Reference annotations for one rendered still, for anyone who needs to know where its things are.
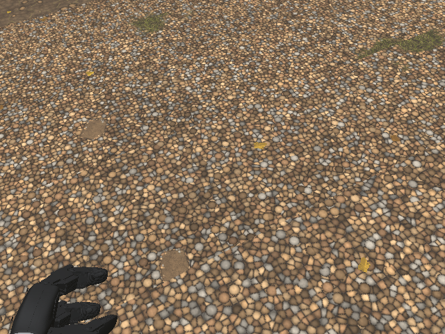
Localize left robot hand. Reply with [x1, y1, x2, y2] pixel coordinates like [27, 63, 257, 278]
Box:
[10, 264, 118, 334]

